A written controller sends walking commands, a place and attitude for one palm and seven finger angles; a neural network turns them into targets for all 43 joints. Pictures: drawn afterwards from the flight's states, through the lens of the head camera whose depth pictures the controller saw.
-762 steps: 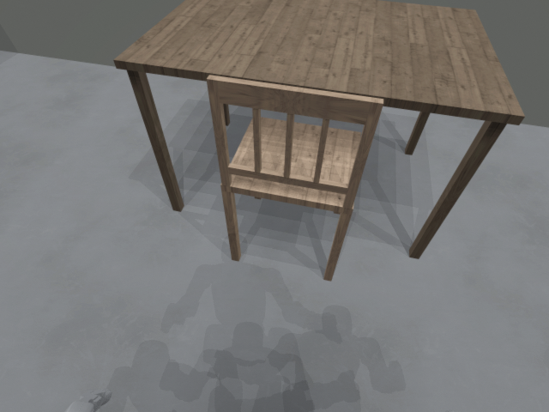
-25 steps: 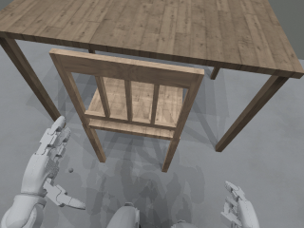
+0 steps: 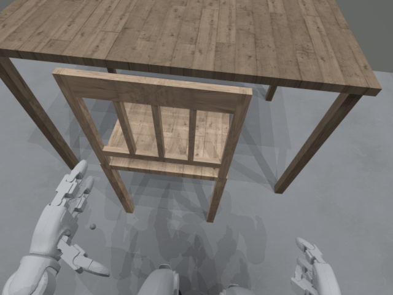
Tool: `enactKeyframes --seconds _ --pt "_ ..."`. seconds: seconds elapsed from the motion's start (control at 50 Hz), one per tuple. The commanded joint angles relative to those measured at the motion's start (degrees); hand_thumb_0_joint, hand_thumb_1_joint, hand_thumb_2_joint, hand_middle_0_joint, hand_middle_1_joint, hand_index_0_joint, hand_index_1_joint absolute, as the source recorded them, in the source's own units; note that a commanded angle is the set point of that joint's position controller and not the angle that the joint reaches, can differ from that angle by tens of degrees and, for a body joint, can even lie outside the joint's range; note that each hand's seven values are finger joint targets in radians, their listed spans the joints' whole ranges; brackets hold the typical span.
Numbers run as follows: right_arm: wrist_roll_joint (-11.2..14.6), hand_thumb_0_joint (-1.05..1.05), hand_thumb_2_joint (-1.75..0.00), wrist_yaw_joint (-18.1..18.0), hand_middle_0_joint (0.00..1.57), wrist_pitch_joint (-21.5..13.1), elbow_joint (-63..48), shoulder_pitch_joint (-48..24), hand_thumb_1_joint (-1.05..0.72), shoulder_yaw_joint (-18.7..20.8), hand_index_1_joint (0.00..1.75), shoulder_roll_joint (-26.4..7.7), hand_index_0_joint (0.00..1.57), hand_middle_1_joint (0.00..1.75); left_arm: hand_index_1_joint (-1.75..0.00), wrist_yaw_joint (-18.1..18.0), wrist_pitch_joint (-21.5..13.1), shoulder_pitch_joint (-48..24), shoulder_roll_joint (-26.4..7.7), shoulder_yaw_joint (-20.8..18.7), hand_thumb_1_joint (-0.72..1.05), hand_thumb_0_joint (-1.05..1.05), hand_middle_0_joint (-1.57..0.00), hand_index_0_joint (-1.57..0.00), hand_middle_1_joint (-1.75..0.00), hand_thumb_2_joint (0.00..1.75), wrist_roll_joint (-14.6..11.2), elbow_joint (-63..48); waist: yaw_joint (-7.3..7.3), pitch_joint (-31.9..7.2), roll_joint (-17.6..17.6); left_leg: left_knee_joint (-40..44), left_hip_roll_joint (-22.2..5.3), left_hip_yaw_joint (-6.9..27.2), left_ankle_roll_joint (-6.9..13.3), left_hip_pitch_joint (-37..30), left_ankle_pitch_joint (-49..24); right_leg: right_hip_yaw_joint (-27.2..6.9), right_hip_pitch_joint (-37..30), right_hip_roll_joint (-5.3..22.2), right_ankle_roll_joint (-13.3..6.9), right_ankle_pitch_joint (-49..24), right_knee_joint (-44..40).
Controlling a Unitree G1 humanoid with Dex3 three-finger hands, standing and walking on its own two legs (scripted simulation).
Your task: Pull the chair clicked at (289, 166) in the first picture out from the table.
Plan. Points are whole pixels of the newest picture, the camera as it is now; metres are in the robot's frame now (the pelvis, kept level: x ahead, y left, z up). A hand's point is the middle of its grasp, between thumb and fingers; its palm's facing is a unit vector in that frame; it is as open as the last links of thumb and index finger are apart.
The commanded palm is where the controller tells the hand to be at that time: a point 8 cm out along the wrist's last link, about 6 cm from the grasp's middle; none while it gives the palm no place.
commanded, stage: raise the hand toward the chair's back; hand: left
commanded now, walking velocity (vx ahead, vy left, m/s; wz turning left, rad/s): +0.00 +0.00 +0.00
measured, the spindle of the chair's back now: (159, 132) +0.52 +0.12 -0.04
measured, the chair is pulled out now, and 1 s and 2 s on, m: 0.00 0.00 0.00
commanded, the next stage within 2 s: aim the fingers beside a spindle in 0.02 s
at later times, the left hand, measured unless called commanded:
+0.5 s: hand (112, 206) +0.28 +0.18 +0.03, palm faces -0.07 -1.00 -0.05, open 16.9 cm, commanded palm +0.25 +0.23 +0.03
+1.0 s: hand (134, 193) +0.32 +0.15 +0.00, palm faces -0.10 -0.99 -0.02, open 16.9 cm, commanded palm +0.30 +0.20 +0.01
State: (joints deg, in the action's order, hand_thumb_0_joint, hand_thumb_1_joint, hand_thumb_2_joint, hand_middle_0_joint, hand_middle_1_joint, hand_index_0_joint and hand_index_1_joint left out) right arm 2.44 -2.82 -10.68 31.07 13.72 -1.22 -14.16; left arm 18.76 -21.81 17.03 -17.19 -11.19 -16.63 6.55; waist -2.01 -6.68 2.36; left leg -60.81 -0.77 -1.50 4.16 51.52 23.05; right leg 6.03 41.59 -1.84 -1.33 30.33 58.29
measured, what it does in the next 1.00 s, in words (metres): stands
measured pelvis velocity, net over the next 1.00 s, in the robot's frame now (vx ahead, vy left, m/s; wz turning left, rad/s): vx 0.00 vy -0.02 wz -0.01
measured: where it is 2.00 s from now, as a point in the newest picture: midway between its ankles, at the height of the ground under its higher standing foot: outside the picture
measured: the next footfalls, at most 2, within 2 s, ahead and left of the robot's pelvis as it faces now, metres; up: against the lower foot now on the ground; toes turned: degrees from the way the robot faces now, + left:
none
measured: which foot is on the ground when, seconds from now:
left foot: down 0.00-1.00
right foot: down 0.00-1.00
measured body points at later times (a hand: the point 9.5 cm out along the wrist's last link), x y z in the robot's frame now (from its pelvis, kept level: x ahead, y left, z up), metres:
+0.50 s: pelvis +0.01 -0.02 -0.01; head +0.08 -0.01 +0.44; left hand +0.27 +0.23 +0.03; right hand +0.17 -0.27 -0.09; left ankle +0.07 +0.07 -0.67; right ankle -0.01 -0.11 -0.67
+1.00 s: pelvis +0.00 -0.02 -0.02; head +0.10 -0.01 +0.42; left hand +0.32 +0.20 +0.01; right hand +0.15 -0.27 -0.12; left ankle +0.07 +0.07 -0.67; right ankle -0.01 -0.11 -0.67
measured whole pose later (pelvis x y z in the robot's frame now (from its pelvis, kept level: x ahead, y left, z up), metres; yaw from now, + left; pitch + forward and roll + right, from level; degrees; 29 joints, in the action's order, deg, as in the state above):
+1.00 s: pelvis +0.00 -0.02 -0.02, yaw -1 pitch +18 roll -3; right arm 1.5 -1.7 -7.7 33.0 12.9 -0.7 -14.3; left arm 15.4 -24.5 -0.6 -14.4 -9.0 -14.1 20.1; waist -2.8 -8.2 2.3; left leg -66.7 -1.7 -1.8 2.7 59.8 25.5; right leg 5.7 50.8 -2.4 -2.9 33.8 66.0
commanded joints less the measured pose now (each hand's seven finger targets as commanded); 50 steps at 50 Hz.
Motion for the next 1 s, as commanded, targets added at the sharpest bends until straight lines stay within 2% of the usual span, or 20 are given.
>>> enactKeyframes --seconds 0.0,0.04,0.06,0.18,0.24,0.28,0.36,0.44,0.52,0.56,0.58,0.6,0.62,0.64,0.68,0.7,0.76,0.8,0.84,0.98 --pt "-0.2 0.0 -0.9 -0.8 0.2 -3.4 -7.6 -2.2 -0.9 3.5 0.3 -8.5 0.2 0.3 -0.08 -0.7 -5.3 -4.8 -7.9 -5.8 -0.5 0.0 -0.06 -0.06 -0.08 0.3 -2.0 -13.0 0.15 -12.9 2.6 10.2 -1.6 7.7 -2.9 -20.2 -7.1 -1.9 3.8 -0.2 -0.2 -7.8 -8.4" --pt "-0.3 0.0 -0.9 -0.8 0.2 -3.3 -6.9 -2.3 -0.9 3.4 0.3 -8.5 0.2 0.3 -0.08 -1.0 -5.7 -5.5 -7.8 -5.7 -0.5 0.0 -0.06 -0.06 -0.08 0.3 -1.5 -10.6 -0.33 -10.6 1.9 9.8 -1.6 7.8 -2.8 -18.8 -5.6 -1.9 5.2 -0.3 -0.2 -6.9 -8.2" --pt "-0.3 0.0 -0.9 -0.8 0.2 -3.2 -7.1 -2.1 -0.9 3.4 0.3 -8.6 0.2 0.3 -0.08 -0.9 -5.8 -5.6 -7.4 -5.4 -0.5 0.0 -0.06 -0.06 -0.08 0.3 -1.3 -10.3 -0.18 -10.7 2.9 9.8 -1.5 7.7 -2.9 -18.8 -6.0 -1.8 5.3 -0.1 -0.2 -7.1 -7.9" --pt "-0.1 0.0 -0.9 -0.9 0.2 -3.0 -7.5 -1.9 -0.9 3.2 0.3 -9.0 0.2 0.3 -0.08 1.6 -4.4 -9.5 -6.0 -2.1 -0.5 0.0 -0.06 -0.06 -0.08 0.3 -1.1 -7.9 -1.09 -12.5 2.1 8.0 -1.0 6.4 -2.3 -17.5 -6.2 -2.9 4.6 0.3 0.1 -8.0 -8.3" --pt "-0.2 0.0 -0.9 -1.2 0.2 -3.1 -6.9 -1.6 -0.9 3.3 0.3 -9.1 0.2 0.3 -0.08 1.4 -5.0 -11.0 -8.9 -5.2 -0.5 0.0 -0.06 -0.06 -0.08 0.3 -1.4 -7.9 -0.52 -13.7 0.8 7.0 -1.0 6.1 -2.2 -16.6 -7.4 -3.5 3.5 0.1 0.0 -9.0 -8.1" --pt "-0.4 0.0 -0.9 -1.2 0.2 -3.2 -6.9 -1.7 -0.9 3.2 0.3 -8.7 0.2 0.3 -0.08 1.0 -5.8 -13.5 -8.4 -4.7 -0.5 0.0 -0.06 -0.06 -0.08 0.3 -1.5 -8.9 -0.53 -14.8 2.5 6.5 -0.9 5.8 -2.1 -17.1 -8.8 -3.7 3.3 0.3 -0.1 -10.3 -7.5" --pt "-0.6 0.0 -0.9 -0.7 0.2 -2.9 -6.4 -1.6 -0.9 3.6 0.3 -8.3 0.2 0.3 -0.08 -0.2 -6.4 -10.0 -8.7 -6.4 -0.5 0.0 -0.06 -0.06 -0.08 0.3 -1.3 -7.5 0.75 -17.3 3.0 5.5 -0.9 5.2 -2.3 -17.7 -13.0 -3.8 2.3 0.3 -0.1 -14.5 -6.2" --pt "-0.5 0.0 -0.9 -0.4 0.2 -1.9 -6.0 -1.7 -0.9 3.7 0.3 -8.4 0.2 0.3 -0.08 -0.2 -5.4 -11.0 -7.8 -5.7 -0.5 0.0 -0.06 -0.06 -0.08 0.3 -0.9 -3.4 0.1 -15.3 0.9 4.7 -0.8 4.6 -2.1 -14.6 -11.6 -4.3 2.6 0.4 0.3 -14.8 -6.2" --pt "-0.4 0.0 -0.9 -0.3 0.2 -1.5 -6.7 -1.6 -0.9 3.9 0.3 -8.5 0.2 0.3 -0.08 0.5 -5.2 -10.8 -7.0 -4.8 -0.5 0.0 -0.06 -0.06 -0.08 0.3 -1.3 -3.7 0.18 -17.0 0.1 3.9 -0.5 3.9 -2.0 -13.6 -12.7 -5.1 0.7 0.9 0.6 -17.5 -6.1" --pt "-0.5 0.0 -0.9 -0.3 0.2 -1.4 -6.1 -1.4 -0.9 3.8 0.3 -8.6 0.2 0.3 -0.08 0.4 -5.8 -13.6 -7.7 -5.1 -0.5 0.0 -0.06 -0.06 -0.08 0.3 -1.2 -3.0 -0.43 -15.9 0.2 3.2 -0.6 4.0 -1.9 -12.6 -12.0 -5.3 2.1 0.7 0.6 -16.8 -5.7" --pt "-0.5 0.0 -0.9 -0.3 0.2 -1.5 -6.1 -1.4 -0.9 3.6 0.3 -8.6 0.2 0.3 -0.08 0.4 -6.4 -16.5 -6.7 -3.6 -0.5 0.0 -0.06 -0.06 -0.08 0.3 -1.3 -4.0 -1.07 -15.3 0.8 2.9 -0.6 4.1 -1.9 -12.3 -11.3 -5.5 3.1 0.8 0.7 -15.9 -5.7" --pt "-0.6 0.0 -0.9 -0.4 0.2 -1.6 -5.6 -1.1 -0.9 3.8 0.3 -8.7 0.2 0.3 -0.08 0.2 -7.1 -17.1 -7.8 -4.8 -0.5 0.0 -0.06 -0.06 -0.08 0.3 -1.2 -3.7 -0.86 -16.1 0.7 2.5 -0.7 4.1 -1.9 -12.2 -11.0 -5.6 3.1 0.8 0.5 -15.2 -5.6" --pt "-0.6 0.0 -0.9 -0.4 0.2 -1.7 -5.5 -1.2 -0.9 3.7 0.3 -8.6 0.2 0.3 -0.08 0.1 -7.6 -18.1 -6.8 -3.8 -0.5 0.0 -0.06 -0.06 -0.08 0.3 -1.2 -3.8 -1.26 -16.1 0.7 2.3 -0.7 4.1 -1.8 -12.2 -10.7 -5.6 3.8 0.8 0.6 -14.7 -5.4" --pt "-0.7 0.0 -0.9 -0.6 0.2 -1.7 -5.0 -1.0 -0.9 3.7 0.3 -8.8 0.2 0.3 -0.08 -0.3 -8.1 -19.1 -8.2 -4.8 -0.5 0.0 -0.06 -0.06 -0.08 0.3 -0.9 -3.2 -1.26 -16.0 0.7 1.9 -0.9 4.3 -1.8 -11.8 -10.6 -5.8 4.4 0.7 0.5 -14.4 -5.2" --pt "-0.8 0.0 -0.9 -0.4 0.2 -1.8 -4.7 -0.9 -0.9 3.7 0.3 -8.6 0.2 0.3 -0.08 -0.3 -8.5 -20.7 -6.7 -3.5 -0.5 0.0 -0.06 -0.06 -0.08 0.3 -0.7 -1.8 -1.47 -16.8 0.3 1.4 -0.8 4.2 -1.8 -11.6 -10.4 -6.0 4.7 0.8 0.6 -14.4 -4.8" --pt "-0.8 0.0 -0.9 -0.5 0.2 -1.8 -4.4 -0.7 -0.9 3.8 0.3 -8.8 0.2 0.3 -0.08 -0.4 -8.7 -21.7 -7.5 -4.3 -0.5 0.0 -0.06 -0.06 -0.08 0.3 -0.8 -1.7 -1.3 -17.8 0.6 1.1 -0.9 4.2 -1.8 -11.5 -10.6 -5.9 4.8 0.8 0.6 -14.4 -4.3" --pt "-0.8 0.0 -0.9 -0.1 0.2 -1.5 -4.6 -1.0 -0.9 3.8 0.3 -8.7 0.2 0.3 -0.08 -0.7 -8.1 -21.2 -6.4 -2.9 -0.5 0.0 -0.06 -0.06 -0.08 0.3 0.1 -0.8 -0.66 -19.6 2.9 1.6 -0.9 4.6 -1.9 -13.7 -11.7 -5.3 5.7 0.8 0.3 -14.5 -3.5" --pt "-0.7 0.0 -0.9 0.1 0.2 -1.1 -4.7 -1.1 -0.9 3.8 0.3 -8.8 0.2 0.3 -0.08 -1.0 -7.2 -23.5 -5.1 -1.1 -0.5 0.0 -0.06 -0.06 -0.08 0.3 0.2 -0.2 -1.25 -19.2 1.7 1.7 -1.0 4.7 -1.9 -13.6 -10.5 -5.2 6.6 0.8 0.4 -13.3 -3.8" --pt "-0.9 0.0 -0.9 0.1 0.2 -0.5 -4.7 -0.7 -0.9 3.8 0.3 -9.1 0.2 0.3 -0.08 -1.9 -6.3 -22.8 -6.9 -3.0 -0.5 0.0 -0.06 -0.06 -0.08 0.3 0.6 2.2 -0.76 -18.7 -0.2 1.5 -1.0 4.7 -1.9 -11.4 -9.5 -5.3 6.2 0.6 0.4 -12.6 -3.6" --pt "-1.2 0.0 -0.9 0.8 0.2 1.1 -5.1 -0.8 -0.9 3.7 0.3 -8.6 0.2 0.3 -0.08 -5.1 -7.4 -27.9 -5.0 -1.4 -0.5 0.0 -0.06 -0.06 -0.08 0.3 2.1 1.8 -0.85 -20.0 0.9 0.7 -0.9 4.7 -2.1 -11.8 -10.2 -5.0 7.7 0.6 0.2 -13.1 -2.1"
